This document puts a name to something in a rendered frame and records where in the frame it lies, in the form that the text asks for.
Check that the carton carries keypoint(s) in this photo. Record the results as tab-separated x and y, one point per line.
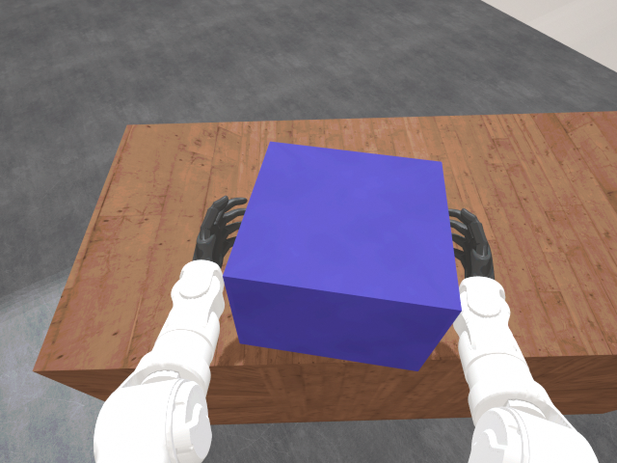
346	255

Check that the left robot upper arm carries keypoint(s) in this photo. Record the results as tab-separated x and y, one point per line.
161	422

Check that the robot left forearm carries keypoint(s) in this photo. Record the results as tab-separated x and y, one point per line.
186	344

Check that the left robot hand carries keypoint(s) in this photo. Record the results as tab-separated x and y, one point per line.
212	243

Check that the right robot upper arm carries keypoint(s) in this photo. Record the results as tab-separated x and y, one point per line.
508	435

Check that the pedestal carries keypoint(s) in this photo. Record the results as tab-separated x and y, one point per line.
543	186

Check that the robot right forearm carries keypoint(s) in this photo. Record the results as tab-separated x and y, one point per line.
492	361

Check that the right robot hand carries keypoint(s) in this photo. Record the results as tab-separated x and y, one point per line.
477	256

